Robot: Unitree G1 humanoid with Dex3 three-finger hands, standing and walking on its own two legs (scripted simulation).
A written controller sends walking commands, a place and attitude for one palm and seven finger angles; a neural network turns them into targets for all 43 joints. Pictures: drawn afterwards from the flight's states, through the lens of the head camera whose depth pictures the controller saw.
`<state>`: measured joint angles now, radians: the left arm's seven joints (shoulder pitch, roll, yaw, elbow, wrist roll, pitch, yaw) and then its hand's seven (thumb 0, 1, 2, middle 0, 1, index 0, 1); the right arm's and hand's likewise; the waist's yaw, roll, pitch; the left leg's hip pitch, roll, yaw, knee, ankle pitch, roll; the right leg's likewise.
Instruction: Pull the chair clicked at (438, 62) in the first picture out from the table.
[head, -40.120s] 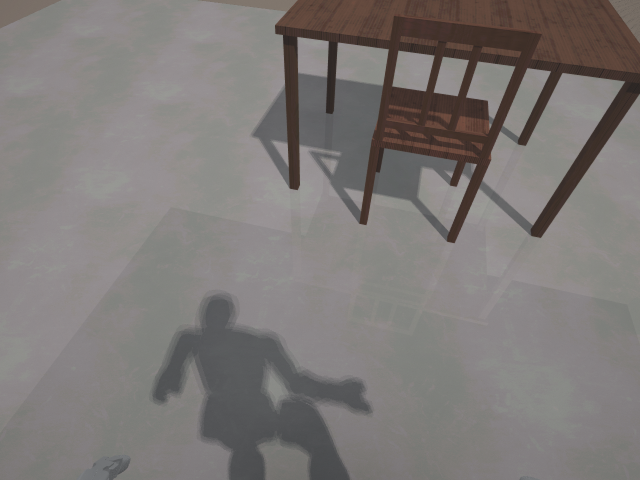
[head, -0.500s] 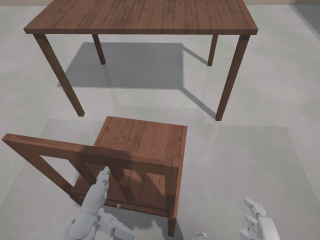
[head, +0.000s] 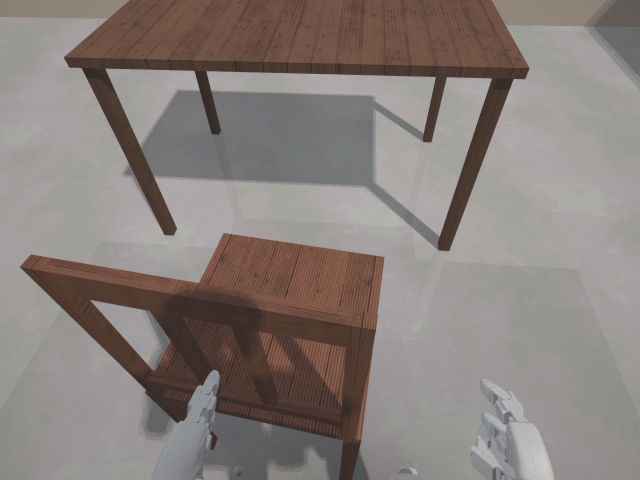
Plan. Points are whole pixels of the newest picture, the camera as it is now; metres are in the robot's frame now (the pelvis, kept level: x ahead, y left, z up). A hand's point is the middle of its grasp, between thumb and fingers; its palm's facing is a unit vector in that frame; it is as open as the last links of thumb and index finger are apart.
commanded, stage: draw the hand back to the body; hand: left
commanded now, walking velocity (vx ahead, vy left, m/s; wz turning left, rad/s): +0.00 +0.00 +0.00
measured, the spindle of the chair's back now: (192, 355) +0.30 +0.20 -0.05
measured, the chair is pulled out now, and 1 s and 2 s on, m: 0.65 0.65 0.65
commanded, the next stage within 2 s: step back with the hand held close in 1.66 s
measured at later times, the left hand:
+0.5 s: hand (191, 448) +0.16 +0.13 +0.07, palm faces -0.03 -0.99 -0.10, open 17.5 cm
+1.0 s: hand (50, 389) +0.18 +0.23 +0.16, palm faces +0.38 -0.83 -0.42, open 13.4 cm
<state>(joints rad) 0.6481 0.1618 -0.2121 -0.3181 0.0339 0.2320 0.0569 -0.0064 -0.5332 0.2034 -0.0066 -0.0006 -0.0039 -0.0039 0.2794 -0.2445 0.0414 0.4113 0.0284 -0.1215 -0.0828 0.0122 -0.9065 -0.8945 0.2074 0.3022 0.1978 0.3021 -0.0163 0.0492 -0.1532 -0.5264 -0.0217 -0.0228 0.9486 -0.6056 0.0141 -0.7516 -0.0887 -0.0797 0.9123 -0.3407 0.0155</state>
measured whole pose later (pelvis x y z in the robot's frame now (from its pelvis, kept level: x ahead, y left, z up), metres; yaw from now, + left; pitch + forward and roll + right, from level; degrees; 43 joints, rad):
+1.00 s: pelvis +0.00 +0.00 +0.04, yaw +0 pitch -1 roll -1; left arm 0.61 0.32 0.18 -0.45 -0.04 -0.02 0.18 0.00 0.09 0.51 -0.10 -0.13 -0.09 -0.14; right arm 0.26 -0.23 0.03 0.60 0.02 -0.16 -0.11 0.01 -0.91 -0.89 0.21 0.30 0.20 0.30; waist 0.05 0.09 -0.05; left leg -0.14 -0.01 -0.04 0.64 -0.48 0.01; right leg -0.36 -0.07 -0.10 0.64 -0.24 0.01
